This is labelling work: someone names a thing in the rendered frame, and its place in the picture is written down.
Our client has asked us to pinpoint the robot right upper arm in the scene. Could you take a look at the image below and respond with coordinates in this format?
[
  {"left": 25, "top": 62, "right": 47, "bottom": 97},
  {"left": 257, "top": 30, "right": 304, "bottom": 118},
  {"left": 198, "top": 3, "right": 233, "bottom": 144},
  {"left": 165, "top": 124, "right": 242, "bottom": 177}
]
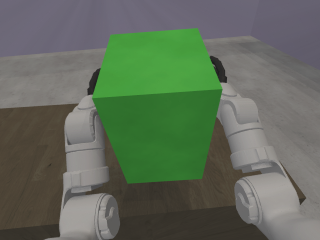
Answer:
[{"left": 234, "top": 172, "right": 320, "bottom": 240}]

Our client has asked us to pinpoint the pedestal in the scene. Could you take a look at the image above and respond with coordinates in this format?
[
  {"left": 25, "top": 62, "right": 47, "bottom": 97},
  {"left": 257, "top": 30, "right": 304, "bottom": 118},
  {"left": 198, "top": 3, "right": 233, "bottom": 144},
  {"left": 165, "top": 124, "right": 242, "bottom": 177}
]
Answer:
[{"left": 0, "top": 103, "right": 306, "bottom": 240}]

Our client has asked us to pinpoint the carton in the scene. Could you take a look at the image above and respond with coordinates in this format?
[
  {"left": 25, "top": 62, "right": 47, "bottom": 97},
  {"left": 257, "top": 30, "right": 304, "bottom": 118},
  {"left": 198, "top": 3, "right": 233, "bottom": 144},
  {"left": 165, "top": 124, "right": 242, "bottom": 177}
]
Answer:
[{"left": 92, "top": 28, "right": 223, "bottom": 184}]

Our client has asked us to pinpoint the robot right hand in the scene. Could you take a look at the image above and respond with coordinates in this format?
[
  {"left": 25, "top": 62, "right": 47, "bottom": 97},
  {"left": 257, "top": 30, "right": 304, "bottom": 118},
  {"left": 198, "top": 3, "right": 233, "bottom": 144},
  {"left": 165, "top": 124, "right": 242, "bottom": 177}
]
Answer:
[{"left": 210, "top": 56, "right": 227, "bottom": 83}]

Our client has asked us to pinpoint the robot left upper arm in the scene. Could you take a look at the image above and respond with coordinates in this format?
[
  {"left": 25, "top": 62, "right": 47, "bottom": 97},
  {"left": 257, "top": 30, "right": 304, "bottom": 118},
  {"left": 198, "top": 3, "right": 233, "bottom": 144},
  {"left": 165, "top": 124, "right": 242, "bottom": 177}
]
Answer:
[{"left": 44, "top": 193, "right": 120, "bottom": 240}]

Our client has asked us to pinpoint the robot right forearm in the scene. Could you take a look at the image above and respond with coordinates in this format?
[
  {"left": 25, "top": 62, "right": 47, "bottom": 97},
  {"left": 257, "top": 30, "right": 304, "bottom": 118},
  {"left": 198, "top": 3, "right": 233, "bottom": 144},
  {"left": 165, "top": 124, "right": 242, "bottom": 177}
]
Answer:
[{"left": 216, "top": 82, "right": 300, "bottom": 210}]

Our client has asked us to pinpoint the robot left forearm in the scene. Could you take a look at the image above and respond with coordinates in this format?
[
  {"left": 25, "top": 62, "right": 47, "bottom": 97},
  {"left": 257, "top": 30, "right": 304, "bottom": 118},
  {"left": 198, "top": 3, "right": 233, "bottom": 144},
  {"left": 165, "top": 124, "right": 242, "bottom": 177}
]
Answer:
[{"left": 59, "top": 94, "right": 110, "bottom": 234}]

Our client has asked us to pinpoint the robot left hand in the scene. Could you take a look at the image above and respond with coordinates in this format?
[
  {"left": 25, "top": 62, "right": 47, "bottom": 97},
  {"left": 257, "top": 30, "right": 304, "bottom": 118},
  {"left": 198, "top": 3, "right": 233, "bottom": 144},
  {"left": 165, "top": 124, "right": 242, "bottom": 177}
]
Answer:
[{"left": 87, "top": 68, "right": 101, "bottom": 95}]

